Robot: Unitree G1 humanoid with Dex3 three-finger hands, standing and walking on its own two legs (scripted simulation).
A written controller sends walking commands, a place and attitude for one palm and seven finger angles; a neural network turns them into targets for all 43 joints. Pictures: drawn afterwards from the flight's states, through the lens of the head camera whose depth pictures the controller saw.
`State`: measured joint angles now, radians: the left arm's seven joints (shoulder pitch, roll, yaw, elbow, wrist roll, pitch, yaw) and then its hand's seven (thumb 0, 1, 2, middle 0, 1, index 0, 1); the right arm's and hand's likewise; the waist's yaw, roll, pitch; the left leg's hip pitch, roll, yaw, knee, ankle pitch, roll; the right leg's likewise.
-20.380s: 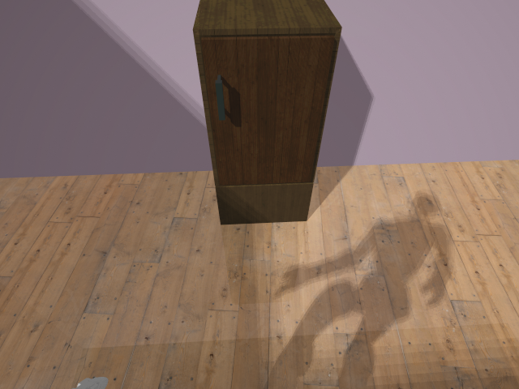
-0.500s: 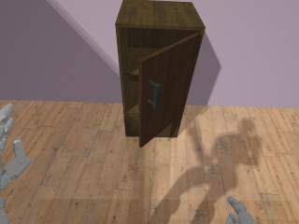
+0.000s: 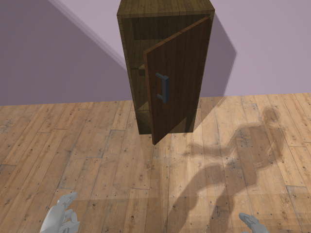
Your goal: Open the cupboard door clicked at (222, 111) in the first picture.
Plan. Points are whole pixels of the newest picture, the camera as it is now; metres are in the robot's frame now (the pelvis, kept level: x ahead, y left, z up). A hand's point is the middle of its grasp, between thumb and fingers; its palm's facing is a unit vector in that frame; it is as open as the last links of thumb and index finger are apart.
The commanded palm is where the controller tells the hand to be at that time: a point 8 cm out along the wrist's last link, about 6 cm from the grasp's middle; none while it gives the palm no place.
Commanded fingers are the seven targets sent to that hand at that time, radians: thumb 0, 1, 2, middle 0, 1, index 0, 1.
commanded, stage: let the arm hang, fingers relaxed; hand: left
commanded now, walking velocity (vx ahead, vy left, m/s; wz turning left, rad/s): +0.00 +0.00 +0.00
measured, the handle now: (162, 88) +0.66 +0.01 -0.04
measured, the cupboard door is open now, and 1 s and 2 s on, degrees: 45 45 45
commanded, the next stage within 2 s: look to check the result in 0.92 s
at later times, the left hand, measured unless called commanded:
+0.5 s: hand out of the picture -0.01 +0.19 -0.16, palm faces +0.03 -0.96 -0.28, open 7.4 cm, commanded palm none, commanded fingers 0.00 0.90 0.90 -0.20 -0.30 -0.20 -0.30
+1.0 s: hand out of the picture +0.05 +0.14 -0.16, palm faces +0.04 -0.98 -0.19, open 7.3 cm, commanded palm none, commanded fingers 0.00 0.90 0.90 -0.20 -0.30 -0.20 -0.30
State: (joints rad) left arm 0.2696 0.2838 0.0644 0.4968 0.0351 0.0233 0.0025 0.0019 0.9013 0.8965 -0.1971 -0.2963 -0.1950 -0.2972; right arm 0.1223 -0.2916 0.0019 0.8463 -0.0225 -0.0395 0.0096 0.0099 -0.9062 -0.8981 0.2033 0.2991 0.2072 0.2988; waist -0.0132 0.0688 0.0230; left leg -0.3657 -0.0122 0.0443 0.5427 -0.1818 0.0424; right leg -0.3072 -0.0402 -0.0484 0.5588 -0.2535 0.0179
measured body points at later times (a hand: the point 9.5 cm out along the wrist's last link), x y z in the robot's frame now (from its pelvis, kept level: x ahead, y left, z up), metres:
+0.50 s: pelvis +0.01 -0.02 +0.01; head +0.03 -0.03 +0.46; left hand -0.01 +0.24 -0.14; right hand +0.02 -0.26 -0.15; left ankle +0.07 +0.09 -0.73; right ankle +0.03 -0.13 -0.73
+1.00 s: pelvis +0.04 -0.03 +0.01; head +0.05 -0.04 +0.46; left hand +0.05 +0.19 -0.15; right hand +0.04 -0.25 -0.15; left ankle +0.07 +0.09 -0.73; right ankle +0.03 -0.13 -0.73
